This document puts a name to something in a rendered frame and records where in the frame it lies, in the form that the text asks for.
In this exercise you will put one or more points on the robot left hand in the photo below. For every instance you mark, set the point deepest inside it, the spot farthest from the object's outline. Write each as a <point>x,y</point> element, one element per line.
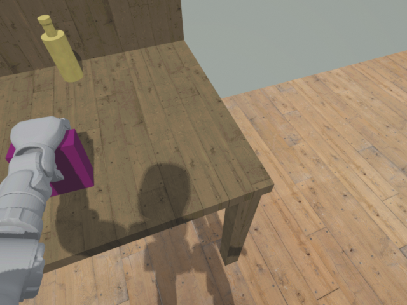
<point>49,131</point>

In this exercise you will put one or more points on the table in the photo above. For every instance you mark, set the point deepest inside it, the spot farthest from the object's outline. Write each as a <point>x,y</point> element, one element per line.
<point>164,148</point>

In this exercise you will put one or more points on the left robot forearm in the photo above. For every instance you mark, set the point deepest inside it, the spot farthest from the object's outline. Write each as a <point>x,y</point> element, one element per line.
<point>25,191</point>

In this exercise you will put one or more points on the sponge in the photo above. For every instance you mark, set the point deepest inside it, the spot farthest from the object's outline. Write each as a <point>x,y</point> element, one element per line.
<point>72,161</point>

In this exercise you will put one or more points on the left robot upper arm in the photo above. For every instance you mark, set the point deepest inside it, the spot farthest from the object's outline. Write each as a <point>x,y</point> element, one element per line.
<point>21,269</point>

